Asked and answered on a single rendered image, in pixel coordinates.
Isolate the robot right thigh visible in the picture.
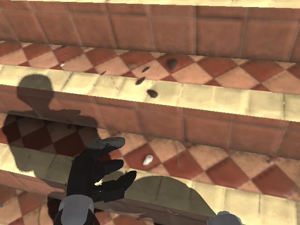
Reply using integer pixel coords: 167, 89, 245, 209
206, 214, 243, 225

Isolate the robot left forearm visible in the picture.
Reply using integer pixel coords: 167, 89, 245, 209
53, 194, 95, 225

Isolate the robot right shin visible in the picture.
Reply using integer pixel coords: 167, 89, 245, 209
217, 211, 242, 222

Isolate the robot left hand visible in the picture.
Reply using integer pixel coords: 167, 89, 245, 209
65, 137, 137, 203

